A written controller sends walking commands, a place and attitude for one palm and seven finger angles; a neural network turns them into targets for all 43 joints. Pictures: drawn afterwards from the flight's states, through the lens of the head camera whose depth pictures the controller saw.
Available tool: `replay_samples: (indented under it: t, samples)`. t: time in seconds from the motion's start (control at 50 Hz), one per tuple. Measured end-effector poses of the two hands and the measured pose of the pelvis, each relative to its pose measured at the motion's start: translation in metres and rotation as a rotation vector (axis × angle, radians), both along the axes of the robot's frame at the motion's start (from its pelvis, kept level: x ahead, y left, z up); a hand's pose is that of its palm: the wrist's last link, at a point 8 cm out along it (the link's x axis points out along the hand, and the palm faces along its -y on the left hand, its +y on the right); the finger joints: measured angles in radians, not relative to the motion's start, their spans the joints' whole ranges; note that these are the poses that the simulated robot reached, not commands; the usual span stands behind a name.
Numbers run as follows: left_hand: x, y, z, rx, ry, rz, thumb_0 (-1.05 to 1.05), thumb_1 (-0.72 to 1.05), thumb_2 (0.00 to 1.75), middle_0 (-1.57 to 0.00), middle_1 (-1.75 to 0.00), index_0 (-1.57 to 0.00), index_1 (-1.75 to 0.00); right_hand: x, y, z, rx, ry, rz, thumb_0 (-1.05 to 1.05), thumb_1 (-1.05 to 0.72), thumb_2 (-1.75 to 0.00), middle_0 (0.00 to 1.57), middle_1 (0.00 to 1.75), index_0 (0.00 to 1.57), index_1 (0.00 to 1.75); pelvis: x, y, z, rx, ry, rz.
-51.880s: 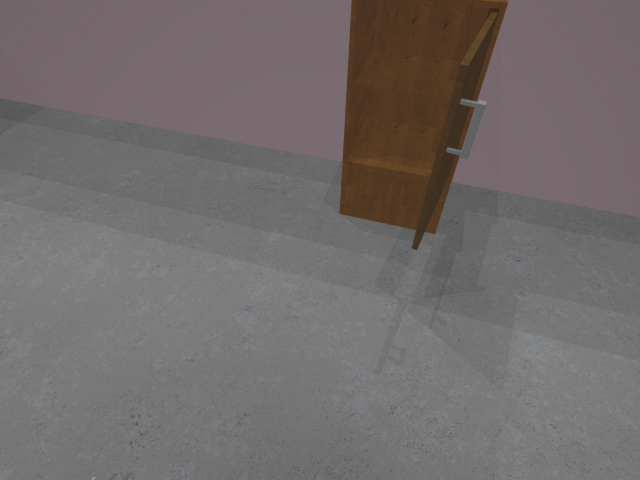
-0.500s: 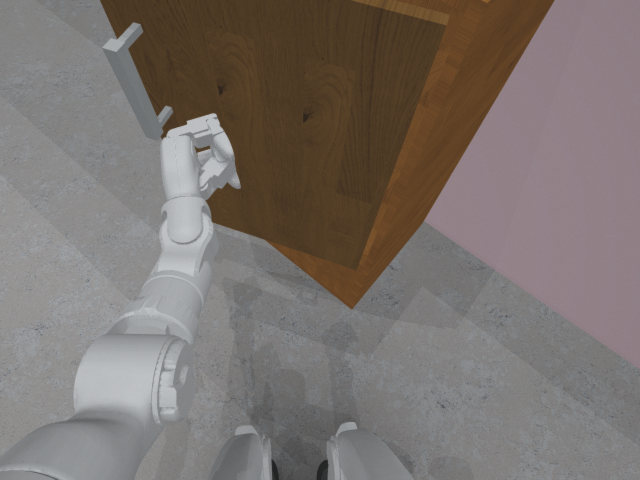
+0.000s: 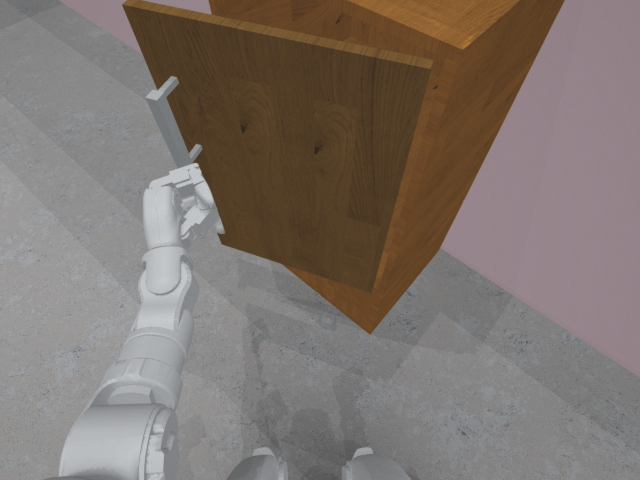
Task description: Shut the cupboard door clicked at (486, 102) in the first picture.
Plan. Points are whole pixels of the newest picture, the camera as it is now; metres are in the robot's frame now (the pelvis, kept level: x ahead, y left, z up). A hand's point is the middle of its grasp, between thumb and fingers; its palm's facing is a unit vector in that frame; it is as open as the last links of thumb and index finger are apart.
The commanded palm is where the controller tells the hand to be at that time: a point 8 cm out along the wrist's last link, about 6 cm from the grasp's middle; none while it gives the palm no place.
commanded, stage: draw the hand back to the body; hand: left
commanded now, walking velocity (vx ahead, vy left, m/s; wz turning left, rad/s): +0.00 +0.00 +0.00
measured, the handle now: (178, 127) +0.64 +0.20 +0.03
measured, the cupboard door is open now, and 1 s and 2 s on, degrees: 21 21 21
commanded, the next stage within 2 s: step back with the hand held close in 1.34 s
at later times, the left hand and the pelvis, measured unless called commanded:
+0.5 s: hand (77, 293) +0.29 +0.20 +0.15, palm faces +0.15 -0.97 -0.20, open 3.2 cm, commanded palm +0.25 +0.25 +0.17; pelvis +0.01 +0.02 +0.06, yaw +2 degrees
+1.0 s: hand out of the picture +0.19 +0.31 +0.23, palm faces +0.47 -0.77 -0.43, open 6.4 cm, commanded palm +0.15 +0.34 +0.24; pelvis +0.02 +0.03 +0.07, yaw +3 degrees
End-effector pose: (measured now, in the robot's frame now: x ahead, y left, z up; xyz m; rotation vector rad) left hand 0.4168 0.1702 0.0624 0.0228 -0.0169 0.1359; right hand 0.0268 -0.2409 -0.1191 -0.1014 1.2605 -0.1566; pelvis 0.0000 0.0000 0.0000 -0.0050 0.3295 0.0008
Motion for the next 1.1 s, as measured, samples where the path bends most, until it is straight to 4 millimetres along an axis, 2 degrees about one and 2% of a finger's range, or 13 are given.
replay_samples:
  t: [0.06,0.12,0.28,0.42,0.54,0.64,0.74,0.88,1.0,1.1]
  samples:
    - [-0.022,0.015,0.013,0.0,-0.013,0.008,0.02,0.9,0.9,-1.3,-1.5,-1.3,-1.5,0.008,0.001,0.013,-0.008,-0.035,0.004,0.01,-0.91,-0.9,0.2,0.3,0.2,0.29,0.003,0.001,0.011,-0.003,-0.043,0.004]
    - [-0.042,0.026,0.029,0.002,-0.044,-0.006,0.02,0.9,0.9,-1.3,-1.5,-1.3,-1.5,0.024,0.0,0.025,-0.031,-0.09,0.021,0.01,-0.9,-0.9,0.2,0.3,0.2,0.29,0.004,0.004,0.019,-0.01,-0.082,0.015]
    - [-0.089,0.044,0.056,-0.004,-0.062,-0.053,0.01,0.9,0.9,-1.28,-1.47,-1.27,-1.48,0.096,0.002,0.059,-0.076,-0.336,0.075,0.01,-0.91,-0.9,0.2,0.3,0.2,0.29,0.005,0.013,0.032,-0.015,-0.17,0.028]
    - [-0.133,0.061,0.081,0.144,0.01,-0.05,0.01,0.9,0.9,-1.16,-1.34,-1.15,-1.34,0.158,0.031,0.098,-0.064,-0.499,0.105,0.01,-0.91,-0.9,0.2,0.3,0.19,0.29,0.008,0.02,0.05,-0.007,-0.265,0.032]
    - [-0.162,0.093,0.103,0.191,0.032,0.053,0.01,0.89,0.9,-1.01,-1.18,-1.01,-1.18,0.188,0.062,0.121,-0.028,-0.585,0.172,0.01,-0.9,-0.9,0.2,0.3,0.2,0.29,0.012,0.025,0.061,-0.007,-0.323,0.044]
    - [-0.188,0.112,0.122,0.226,0.019,0.124,0.01,0.9,0.9,-0.88,-1.03,-0.87,-1.04,0.195,0.079,0.125,0.0,-0.6,0.221,0.01,-0.9,-0.9,0.2,0.3,0.2,0.3,0.016,0.03,0.067,-0.006,-0.351,0.051]
    - [-0.212,0.13,0.138,0.274,0.011,0.189,0.01,0.89,0.9,-0.74,-0.88,-0.74,-0.89,0.189,0.084,0.118,0.012,-0.571,0.239,0.01,-0.9,-0.9,0.2,0.3,0.2,0.3,0.019,0.033,0.069,-0.004,-0.364,0.054]
    - [-0.244,0.155,0.163,0.373,-0.013,0.288,0.01,0.89,0.9,-0.55,-0.67,-0.55,-0.68,0.175,0.075,0.107,0.004,-0.526,0.224,0.01,-0.9,-0.9,0.21,0.3,0.2,0.3,0.021,0.033,0.07,-0.005,-0.369,0.054]
    - [-0.27,0.169,0.188,0.468,-0.054,0.357,0.01,0.89,0.9,-0.39,-0.49,-0.39,-0.5,0.169,0.062,0.104,-0.012,-0.528,0.201,0.01,-0.9,-0.9,0.2,0.3,0.2,0.3,0.02,0.032,0.07,-0.005,-0.37,0.052]
    - [-0.279,0.171,0.187,0.465,-0.057,0.398,0.01,0.89,0.9,-0.28,-0.38,-0.28,-0.39,0.169,0.055,0.104,-0.026,-0.541,0.202,0.01,-0.9,-0.9,0.2,0.3,0.2,0.3,0.017,0.03,0.07,-0.002,-0.372,0.058]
